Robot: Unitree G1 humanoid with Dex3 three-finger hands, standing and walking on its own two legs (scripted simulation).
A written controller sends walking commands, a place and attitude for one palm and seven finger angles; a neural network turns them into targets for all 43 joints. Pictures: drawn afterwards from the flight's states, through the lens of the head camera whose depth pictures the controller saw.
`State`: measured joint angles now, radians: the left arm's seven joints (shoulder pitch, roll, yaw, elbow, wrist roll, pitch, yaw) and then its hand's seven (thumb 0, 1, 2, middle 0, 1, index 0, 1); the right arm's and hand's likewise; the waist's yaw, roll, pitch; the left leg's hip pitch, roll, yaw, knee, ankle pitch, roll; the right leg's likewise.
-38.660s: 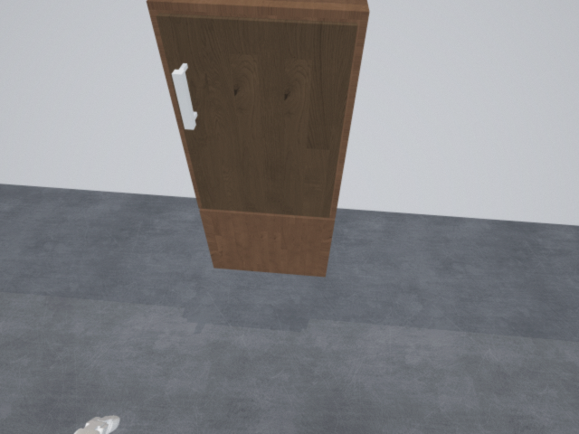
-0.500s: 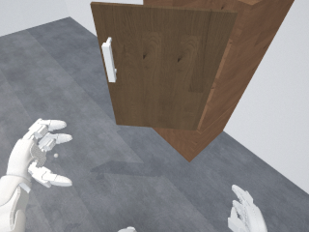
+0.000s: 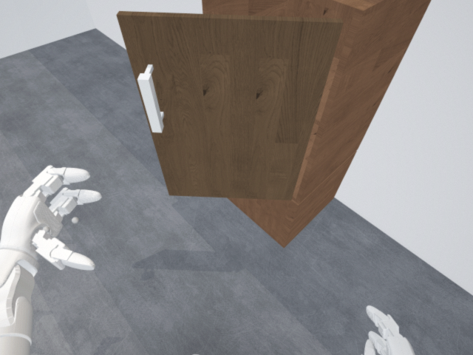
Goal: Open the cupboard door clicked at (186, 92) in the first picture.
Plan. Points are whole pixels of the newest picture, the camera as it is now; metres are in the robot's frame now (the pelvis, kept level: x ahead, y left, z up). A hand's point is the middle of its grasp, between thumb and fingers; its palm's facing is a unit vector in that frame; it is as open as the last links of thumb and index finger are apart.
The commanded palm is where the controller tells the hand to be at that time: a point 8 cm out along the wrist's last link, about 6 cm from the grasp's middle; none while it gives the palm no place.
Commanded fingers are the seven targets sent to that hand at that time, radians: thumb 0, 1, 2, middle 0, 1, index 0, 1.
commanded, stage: raise the hand with hooked fingers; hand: left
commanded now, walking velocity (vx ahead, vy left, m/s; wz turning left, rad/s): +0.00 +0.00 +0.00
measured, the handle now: (153, 99) +0.62 +0.23 +0.07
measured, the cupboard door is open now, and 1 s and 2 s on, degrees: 44 44 44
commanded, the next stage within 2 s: move the hooked fingers beside the handle in 0.28 s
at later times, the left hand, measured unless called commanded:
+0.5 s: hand (81, 222) +0.29 +0.26 +0.08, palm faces +0.06 -1.00 -0.01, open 14.0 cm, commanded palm +0.28 +0.32 +0.09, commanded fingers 0.00 -0.50 0.30 -0.30 -1.20 -0.30 -1.20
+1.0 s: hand (96, 175) +0.38 +0.27 +0.08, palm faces +0.01 -1.00 +0.01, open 14.0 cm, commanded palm +0.37 +0.32 +0.08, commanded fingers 0.00 -0.50 0.30 -0.30 -1.20 -0.30 -1.20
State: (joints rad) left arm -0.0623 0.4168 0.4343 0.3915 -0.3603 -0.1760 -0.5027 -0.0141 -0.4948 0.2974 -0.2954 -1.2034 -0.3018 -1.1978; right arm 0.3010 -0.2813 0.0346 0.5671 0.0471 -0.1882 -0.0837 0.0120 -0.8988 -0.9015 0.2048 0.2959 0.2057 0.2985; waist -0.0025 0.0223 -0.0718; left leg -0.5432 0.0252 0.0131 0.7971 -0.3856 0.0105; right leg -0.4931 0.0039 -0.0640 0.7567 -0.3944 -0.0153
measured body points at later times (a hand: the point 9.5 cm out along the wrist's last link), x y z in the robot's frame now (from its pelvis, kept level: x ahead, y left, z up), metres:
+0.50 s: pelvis -0.01 -0.02 +0.00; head +0.02 -0.02 +0.45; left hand +0.28 +0.31 +0.09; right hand +0.15 -0.26 -0.09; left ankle +0.01 +0.11 -0.71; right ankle -0.01 -0.11 -0.71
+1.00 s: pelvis -0.01 +0.01 -0.01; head +0.06 +0.02 +0.44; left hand +0.38 +0.33 +0.08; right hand +0.06 -0.27 -0.11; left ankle +0.01 +0.11 -0.71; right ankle -0.01 -0.11 -0.71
